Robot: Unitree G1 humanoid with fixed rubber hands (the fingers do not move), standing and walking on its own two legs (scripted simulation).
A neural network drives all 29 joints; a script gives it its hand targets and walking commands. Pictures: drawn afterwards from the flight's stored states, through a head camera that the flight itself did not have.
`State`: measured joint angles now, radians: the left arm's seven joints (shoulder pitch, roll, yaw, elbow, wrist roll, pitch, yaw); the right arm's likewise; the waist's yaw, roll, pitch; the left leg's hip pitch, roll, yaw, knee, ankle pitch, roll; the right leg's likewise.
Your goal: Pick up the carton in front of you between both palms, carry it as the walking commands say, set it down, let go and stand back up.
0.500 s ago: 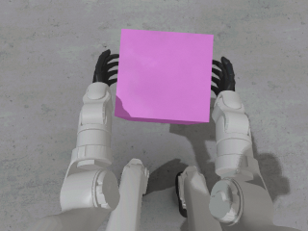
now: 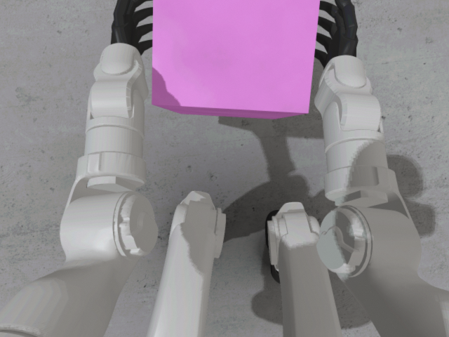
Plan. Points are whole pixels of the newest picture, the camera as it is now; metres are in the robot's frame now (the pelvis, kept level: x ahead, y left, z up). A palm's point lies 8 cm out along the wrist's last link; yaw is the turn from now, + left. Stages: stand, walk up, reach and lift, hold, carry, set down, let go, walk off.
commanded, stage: set down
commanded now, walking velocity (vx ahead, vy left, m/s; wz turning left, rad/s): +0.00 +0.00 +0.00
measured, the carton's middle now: (232, 54) +0.55 +0.07 -0.21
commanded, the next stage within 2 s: none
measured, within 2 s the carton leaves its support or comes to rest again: rests again in 0.66 s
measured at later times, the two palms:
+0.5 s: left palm (149, 52) +0.54 +0.23 -0.24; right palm (310, 63) +0.56 -0.08 -0.25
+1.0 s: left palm (150, 60) +0.53 +0.23 -0.27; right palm (306, 66) +0.56 -0.07 -0.27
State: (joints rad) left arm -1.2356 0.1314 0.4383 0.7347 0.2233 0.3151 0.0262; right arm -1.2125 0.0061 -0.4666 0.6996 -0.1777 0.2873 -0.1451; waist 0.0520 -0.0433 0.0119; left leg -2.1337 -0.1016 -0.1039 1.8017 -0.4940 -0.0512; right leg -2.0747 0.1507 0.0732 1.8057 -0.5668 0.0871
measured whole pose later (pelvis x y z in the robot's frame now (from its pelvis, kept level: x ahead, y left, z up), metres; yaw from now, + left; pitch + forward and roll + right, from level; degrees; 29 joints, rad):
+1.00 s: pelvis +0.00 +0.00 -0.10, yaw -1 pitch +36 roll -1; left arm -1.49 0.33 0.37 0.97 0.09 0.25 -0.05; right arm -1.53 -0.16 -0.33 0.99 -0.04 0.20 -0.13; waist 0.09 -0.04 0.42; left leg -2.21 -0.04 -0.05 2.19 -0.61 -0.03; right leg -2.17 0.17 0.05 2.20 -0.66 0.08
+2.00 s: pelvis -0.01 +0.00 -0.08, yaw +0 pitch +35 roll -2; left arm -1.54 0.47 0.17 1.05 -0.17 0.16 0.04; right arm -1.53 -0.32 -0.13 0.97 0.17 0.20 -0.17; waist 0.07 -0.04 0.38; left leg -2.18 -0.02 -0.03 2.13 -0.57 -0.01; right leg -2.13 0.09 0.01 2.14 -0.64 0.05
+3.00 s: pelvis +0.03 +0.01 +0.18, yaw +1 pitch +45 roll -2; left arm -1.11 0.33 0.37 0.85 0.12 0.19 -0.09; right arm -1.08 -0.17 -0.30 0.75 -0.11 0.23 -0.09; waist 0.04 -0.02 -0.01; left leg -1.54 -0.03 -0.05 1.04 -0.29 0.00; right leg -1.49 0.06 0.06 1.04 -0.33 0.04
